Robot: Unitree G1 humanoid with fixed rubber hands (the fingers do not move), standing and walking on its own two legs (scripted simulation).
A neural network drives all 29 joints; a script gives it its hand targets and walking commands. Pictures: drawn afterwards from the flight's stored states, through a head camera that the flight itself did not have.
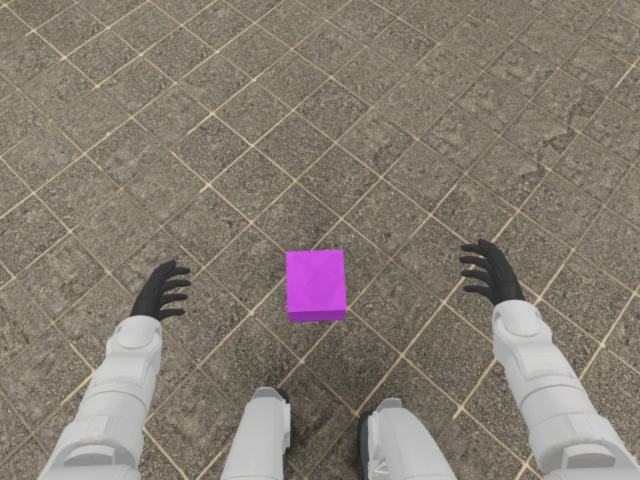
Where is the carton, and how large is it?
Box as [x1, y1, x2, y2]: [286, 250, 346, 321]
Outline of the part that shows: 342,250 286,252 287,312 291,321 342,319 346,310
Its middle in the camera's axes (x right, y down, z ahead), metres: -0.01 +0.13 +1.05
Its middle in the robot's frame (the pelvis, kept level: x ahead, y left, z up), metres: +0.48 +0.03 -0.62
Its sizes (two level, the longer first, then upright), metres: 0.156 0.147 0.173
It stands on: the floor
